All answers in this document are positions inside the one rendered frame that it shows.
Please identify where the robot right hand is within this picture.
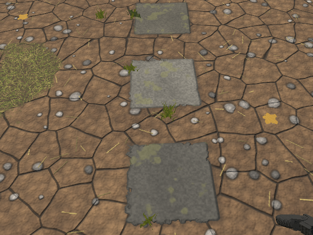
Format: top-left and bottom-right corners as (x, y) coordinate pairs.
(276, 213), (313, 235)

